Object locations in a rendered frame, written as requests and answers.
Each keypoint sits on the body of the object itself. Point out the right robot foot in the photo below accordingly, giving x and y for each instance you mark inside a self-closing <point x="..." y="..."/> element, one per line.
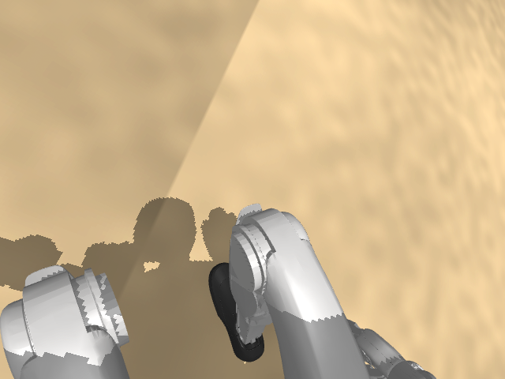
<point x="225" y="306"/>

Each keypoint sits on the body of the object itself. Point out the right robot arm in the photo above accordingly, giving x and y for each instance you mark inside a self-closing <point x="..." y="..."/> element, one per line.
<point x="409" y="370"/>

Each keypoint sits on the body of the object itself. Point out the right robot hand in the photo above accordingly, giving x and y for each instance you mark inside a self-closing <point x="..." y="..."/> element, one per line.
<point x="376" y="351"/>

